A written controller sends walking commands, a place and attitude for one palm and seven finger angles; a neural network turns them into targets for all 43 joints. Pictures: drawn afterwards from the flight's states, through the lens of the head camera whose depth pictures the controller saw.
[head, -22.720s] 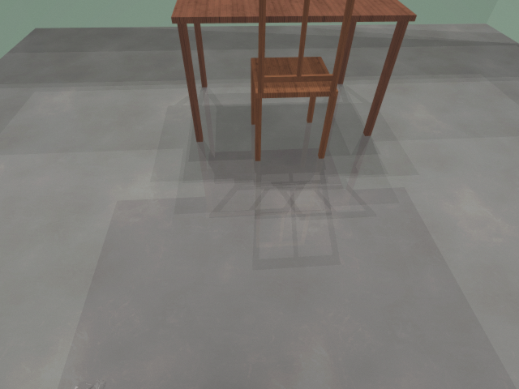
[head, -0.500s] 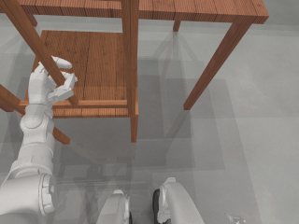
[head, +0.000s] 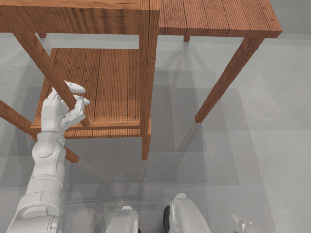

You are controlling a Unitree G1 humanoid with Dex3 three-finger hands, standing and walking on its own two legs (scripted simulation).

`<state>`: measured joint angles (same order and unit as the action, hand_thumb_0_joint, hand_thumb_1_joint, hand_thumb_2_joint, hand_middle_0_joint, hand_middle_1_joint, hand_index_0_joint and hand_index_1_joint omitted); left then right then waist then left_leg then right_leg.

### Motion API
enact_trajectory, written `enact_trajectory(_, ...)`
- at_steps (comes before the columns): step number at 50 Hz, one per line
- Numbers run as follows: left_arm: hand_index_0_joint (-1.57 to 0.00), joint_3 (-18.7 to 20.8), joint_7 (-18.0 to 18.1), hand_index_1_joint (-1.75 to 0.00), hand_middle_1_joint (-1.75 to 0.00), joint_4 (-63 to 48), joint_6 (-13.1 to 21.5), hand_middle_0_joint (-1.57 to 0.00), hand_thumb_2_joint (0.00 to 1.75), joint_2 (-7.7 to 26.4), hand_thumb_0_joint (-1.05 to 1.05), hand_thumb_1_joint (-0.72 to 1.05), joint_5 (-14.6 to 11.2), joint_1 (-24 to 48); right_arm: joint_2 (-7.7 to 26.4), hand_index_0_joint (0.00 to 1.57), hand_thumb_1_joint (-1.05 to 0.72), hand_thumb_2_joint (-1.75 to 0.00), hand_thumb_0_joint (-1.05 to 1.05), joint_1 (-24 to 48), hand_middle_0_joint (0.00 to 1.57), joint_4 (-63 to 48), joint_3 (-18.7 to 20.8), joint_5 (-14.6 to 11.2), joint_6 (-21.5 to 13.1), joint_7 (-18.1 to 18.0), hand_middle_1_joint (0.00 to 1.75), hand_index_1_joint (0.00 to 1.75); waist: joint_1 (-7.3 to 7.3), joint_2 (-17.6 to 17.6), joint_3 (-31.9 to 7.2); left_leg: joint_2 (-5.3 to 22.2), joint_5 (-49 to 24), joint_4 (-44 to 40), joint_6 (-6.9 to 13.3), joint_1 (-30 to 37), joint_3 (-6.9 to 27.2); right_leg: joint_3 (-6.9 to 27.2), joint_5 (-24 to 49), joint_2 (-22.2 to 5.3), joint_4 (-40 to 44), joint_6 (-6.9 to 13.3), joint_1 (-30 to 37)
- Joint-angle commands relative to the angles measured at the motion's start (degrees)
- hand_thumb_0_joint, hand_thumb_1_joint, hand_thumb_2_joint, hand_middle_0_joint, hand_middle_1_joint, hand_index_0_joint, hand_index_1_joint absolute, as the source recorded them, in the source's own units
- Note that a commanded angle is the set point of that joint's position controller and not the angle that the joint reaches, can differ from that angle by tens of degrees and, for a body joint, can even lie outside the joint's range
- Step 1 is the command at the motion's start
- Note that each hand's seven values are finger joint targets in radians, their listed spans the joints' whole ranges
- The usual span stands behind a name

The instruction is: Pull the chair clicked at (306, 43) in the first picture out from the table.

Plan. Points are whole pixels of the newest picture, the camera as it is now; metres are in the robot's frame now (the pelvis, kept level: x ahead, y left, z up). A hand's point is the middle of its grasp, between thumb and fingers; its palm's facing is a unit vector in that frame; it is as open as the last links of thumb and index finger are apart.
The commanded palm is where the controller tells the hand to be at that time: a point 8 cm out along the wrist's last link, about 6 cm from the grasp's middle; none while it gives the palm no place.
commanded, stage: hook a spindle and tug to test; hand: left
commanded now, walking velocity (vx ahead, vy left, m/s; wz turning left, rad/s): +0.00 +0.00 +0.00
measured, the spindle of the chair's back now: (65, 94) +0.44 +0.21 +0.04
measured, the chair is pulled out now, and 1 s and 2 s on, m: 0.02 0.10 0.35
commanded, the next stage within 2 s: step backward, pulling the chair out in 0.12 s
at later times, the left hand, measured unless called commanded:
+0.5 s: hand (82, 121) +0.38 +0.17 +0.02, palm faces +0.14 -0.99 -0.09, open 5.1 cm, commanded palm +0.36 +0.22 +0.01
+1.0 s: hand (95, 138) +0.34 +0.14 +0.02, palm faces +0.09 -0.98 -0.15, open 5.2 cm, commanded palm +0.31 +0.18 +0.02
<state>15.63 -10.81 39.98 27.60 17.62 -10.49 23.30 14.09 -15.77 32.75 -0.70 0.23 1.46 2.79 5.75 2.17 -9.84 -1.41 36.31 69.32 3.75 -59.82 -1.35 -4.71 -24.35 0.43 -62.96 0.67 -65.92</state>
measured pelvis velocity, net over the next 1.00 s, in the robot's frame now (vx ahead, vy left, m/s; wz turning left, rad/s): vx -0.02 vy -0.01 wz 0.01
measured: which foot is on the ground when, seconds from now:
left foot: down 0.00-1.00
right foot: down 0.00-1.00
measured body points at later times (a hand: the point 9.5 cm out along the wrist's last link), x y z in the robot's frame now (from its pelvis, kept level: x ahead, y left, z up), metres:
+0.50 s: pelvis +0.01 +0.01 +0.07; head +0.12 +0.02 +0.51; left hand +0.37 +0.23 +0.03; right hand +0.12 -0.24 -0.04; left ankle -0.05 +0.06 -0.63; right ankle +0.04 -0.12 -0.63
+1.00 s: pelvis -0.02 -0.01 +0.09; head +0.07 -0.02 +0.53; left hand +0.33 +0.19 +0.03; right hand +0.04 -0.26 -0.05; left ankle -0.05 +0.06 -0.64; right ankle +0.03 -0.12 -0.64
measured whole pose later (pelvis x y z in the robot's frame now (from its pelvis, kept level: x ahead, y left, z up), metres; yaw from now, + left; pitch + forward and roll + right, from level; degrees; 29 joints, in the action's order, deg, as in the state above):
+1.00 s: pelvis -0.02 -0.01 +0.09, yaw +1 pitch +8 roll +1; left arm 6.7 4.5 57.2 14.5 11.1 -4.3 24.7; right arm 11.9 -15.5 38.7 -0.1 -1.1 5.6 -5.1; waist 4.4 0.4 3.3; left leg -2.9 19.4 34.7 3.7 -23.6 -5.8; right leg -0.2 -11.9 -0.4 -35.5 0.4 -31.5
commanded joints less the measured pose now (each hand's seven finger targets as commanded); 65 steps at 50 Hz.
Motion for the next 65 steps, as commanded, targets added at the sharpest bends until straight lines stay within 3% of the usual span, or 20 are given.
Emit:
enact_trajectory(1,-0.5,-0.03,-1.0,-1.45,-1.45,-14.95,4.94,-0.5,0.9,6.54,0.0,0.9,-0.3,3.76,8.89,0.2,-0.9,-0.9,0.0,-5.71,0.2,-5.23,3.94,-0.16,-1.89,-0.6,0.3,0.3,-1.56,3.99,-26.89,2.85,-46.51,-8.67,-6.3,15.32,5.79,2.21,23.96,0.32,1.68,1.17,23.46)
enact_trajectory(11,-0.5,0.32,0.11,-1.45,-1.45,-20.23,6.0,-0.5,0.9,8.16,0.0,0.9,0.28,11.23,8.88,0.2,-0.9,-0.9,0.0,-4.7,0.2,-4.26,4.14,0.01,-3.29,-1.79,0.3,0.3,-0.28,4.06,-27.21,2.36,-43.74,-7.35,-6.1,14.22,5.48,2.71,24.3,0.01,0.45,1.16,23.03)
enact_trajectory(12,-0.5,0.33,6.93,-1.45,-1.45,-30.29,-0.24,-0.5,0.9,19.34,0.0,0.9,7.1,21.16,6.85,0.2,-0.9,-0.9,0.0,-4.8,0.2,-8.54,3.89,-2.38,0.43,-4.07,0.3,0.3,-2.47,7.28,-38.39,1.84,-37.11,-19.11,-5.68,31.38,3.23,8.16,27.71,-4.65,11.28,2.77,45.22)
enact_trajectory(16,-0.5,-4.82,13.7,-1.45,-1.45,-23.47,-10.58,-0.5,0.9,8.92,0.0,0.9,7.74,7.63,6.11,0.2,-0.9,-0.9,0.0,-4.18,0.2,-8.68,3.39,-3.0,2.35,-8.59,0.3,0.3,-1.5,11.65,-28.31,4.19,-55.83,-24.99,-7.83,38.42,8.15,6.09,35.35,-4.75,13.67,1.99,38.33)
enact_trajectory(18,-0.5,-7.83,14.77,-1.45,-1.45,-16.6,-13.53,-0.5,0.9,5.25,0.0,0.9,8.33,5.52,6.22,0.2,-0.9,-0.9,0.0,-4.82,0.2,-6.98,2.91,-3.03,3.51,-9.46,0.3,0.3,-0.62,5.63,-21.95,6.35,-60.08,-25.99,-6.69,38.02,8.2,5.63,36.01,-5.06,16.56,1.36,39.53)
enact_trajectory(21,-0.5,-9.04,15.87,-1.45,-1.45,-7.59,-14.74,-0.5,0.9,4.54,0.0,0.9,8.8,9.98,7.13,0.2,-0.9,-0.9,0.0,-5.92,0.2,-4.69,2.92,-2.81,4.4,-9.91,0.3,0.3,-0.25,-1.39,-17.71,7.11,-51.81,-28.21,-5.4,34.75,6.49,7.83,43.15,-8.36,21.15,1.89,45.32)
enact_trajectory(25,-0.5,-9.61,16.34,-1.45,-1.45,1.55,-13.36,-0.5,0.9,4.64,0.0,0.9,9.49,14.18,7.71,0.2,-0.9,-0.9,0.0,-4.79,0.2,-3.18,2.94,-2.63,4.71,-10.21,0.3,0.3,-1.38,4.73,-13.34,8.94,-43.78,-34.3,-4.37,35.93,6.28,8.15,36.7,-8.71,23.98,1.52,45.05)
enact_trajectory(28,-0.5,-12.75,15.91,-1.45,-1.45,5.2,-12.71,-0.5,0.9,1.21,0.0,0.9,9.88,15.74,7.56,0.2,-0.9,-0.9,0.0,-6.53,0.2,-1.74,2.97,-2.4,4.61,-10.2,0.3,0.3,-1.1,8.37,-12.81,11.57,-69.35,-34.56,-5.86,45.79,8.0,6.69,32.23,-6.22,22.91,0.57,40.79)
enact_trajectory(31,-0.5,-12.12,15.26,-1.45,-1.45,4.18,-11.34,-0.5,0.9,1.03,0.0,0.9,10.47,17.42,6.77,0.2,-0.9,-0.9,0.0,-6.64,0.2,-0.48,3.54,-0.39,4.92,-8.25,0.3,0.3,-1.71,16.4,-14.31,13.84,-96.75,-32.82,-9.99,64.17,9.98,4.53,11.73,-3.07,21.87,0.44,29.81)
enact_trajectory(33,-0.5,-11.08,14.87,-1.45,-1.45,3.98,-10.86,-0.5,0.9,1.34,0.0,0.9,10.43,15.52,6.54,0.2,-0.9,-0.9,0.0,-5.01,0.2,-1.15,3.83,-0.17,5.12,-7.45,0.3,0.3,-2.69,15.59,-14.92,13.99,-91.18,-31.85,-9.3,62.08,8.2,4.49,12.65,-3.13,23.5,0.98,34.52)
enact_trajectory(36,-0.5,-11.24,14.49,-1.45,-1.45,4.4,-10.46,-0.5,0.9,0.43,0.0,0.9,9.73,13.21,7.29,0.2,-0.9,-0.9,0.0,-4.3,0.2,-1.96,4.04,-1.31,4.69,-7.61,0.3,0.3,-2.69,2.88,-12.87,13.28,-73.39,-31.94,-8.02,48.28,7.14,6.85,30.9,-4.33,28.16,2.46,48.03)
enact_trajectory(39,-0.5,-10.85,15.06,-1.45,-1.45,6.37,-9.98,-0.5,0.9,1.98,0.0,0.9,10.0,13.88,8.32,0.2,-0.9,-0.9,0.0,-4.86,0.2,-0.78,4.51,-1.98,4.59,-9.03,0.3,0.3,-1.68,-3.91,-12.2,11.15,-53.66,-34.46,-7.3,41.93,6.17,11.53,47.63,-8.69,26.62,3.84,50.46)
enact_trajectory(42,-0.5,-11.27,15.33,-1.45,-1.45,6.61,-9.39,-0.5,0.9,2.39,0.0,0.9,10.38,15.07,7.89,0.2,-0.9,-0.9,0.0,-4.76,0.2,0.89,4.28,-1.97,3.84,-9.87,0.3,0.3,-1.6,2.53,-13.63,11.83,-55.61,-37.14,-5.5,45.24,5.3,10.18,43.86,-7.3,25.6,1.61,48.09)
enact_trajectory(46,-0.5,-11.18,15.72,-1.45,-1.45,5.91,-9.16,-0.5,0.9,1.4,0.0,0.9,10.3,14.35,7.2,0.2,-0.9,-0.9,0.0,-4.81,0.2,1.97,3.9,-1.13,3.06,-9.19,0.3,0.3,-2.05,9.44,-15.23,15.0,-84.02,-36.61,-7.21,59.14,8.4,7.46,21.99,-4.21,24.08,0.62,40.43)
enact_trajectory(49,-0.5,-10.36,15.87,-1.45,-1.45,5.17,-9.16,-0.5,0.9,1.97,0.0,0.9,10.17,13.6,7.11,0.2,-0.9,-0.9,0.0,-2.98,0.2,1.64,3.75,-0.75,2.7,-8.24,0.3,0.3,-3.01,12.4,-14.3,15.56,-81.18,-36.19,-6.08,59.16,6.93,7.09,17.62,-4.04,25.28,1.0,42.08)
enact_trajectory(52,-0.5,-11.02,16.31,-1.45,-1.45,4.04,-9.39,-0.5,0.9,2.32,0.0,0.9,9.43,14.62,7.34,0.2,-0.9,-0.9,0.0,-2.08,0.2,0.94,3.41,-1.76,2.34,-8.68,0.3,0.3,-2.87,4.99,-11.94,12.99,-57.68,-35.96,-5.52,46.22,5.14,10.79,36.54,-7.45,27.53,2.34,50.63)
enact_trajectory(54,-0.5,-9.96,17.04,-1.45,-1.45,6.64,-10.5,-0.5,0.9,4.53,0.0,0.9,8.52,13.49,8.22,0.2,-0.9,-0.9,0.0,-3.28,0.2,1.38,3.98,-2.75,2.23,-9.82,0.3,0.3,-2.29,-3.94,-13.9,7.83,-37.06,-31.61,-6.33,39.48,3.88,18.38,52.34,-14.43,28.98,5.72,54.67)
enact_trajectory(56,-0.5,-10.41,17.21,-1.45,-1.45,8.78,-11.67,-0.5,0.9,4.44,0.0,0.9,8.37,13.56,8.15,0.2,-0.9,-0.9,0.0,-2.04,0.2,1.84,3.93,-2.9,1.77,-9.57,0.3,0.3,-2.81,-7.77,-13.57,3.02,-7.07,-24.36,-6.47,36.36,4.4,25.94,51.22,-21.91,37.52,9.16,56.86)
enact_trajectory(58,-0.5,-11.34,17.27,-1.45,-1.45,9.19,-13.2,-0.5,0.9,4.02,0.0,0.9,8.77,14.97,8.24,0.2,-0.9,-0.9,0.0,-0.33,0.2,2.21,3.88,-3.58,0.85,-8.97,0.3,0.3,-4.0,-7.78,-11.02,1.76,-1.02,-17.8,-5.59,33.39,6.83,28.48,39.27,-24.66,42.33,9.58,56.34)
enact_trajectory(65,-0.5,-14.76,17.43,-1.45,-1.45,5.0,-16.95,-0.5,0.9,-0.28,0.0,0.9,8.86,12.12,7.77,0.2,-0.9,-0.9,0.0,1.07,0.2,3.29,2.68,-3.15,0.82,-9.4,0.3,0.3,-2.8,-6.51,-13.41,1.57,-8.23,-31.57,-5.87,40.84,2.52,14.44,37.88,-19.68,41.87,4.26,60.69)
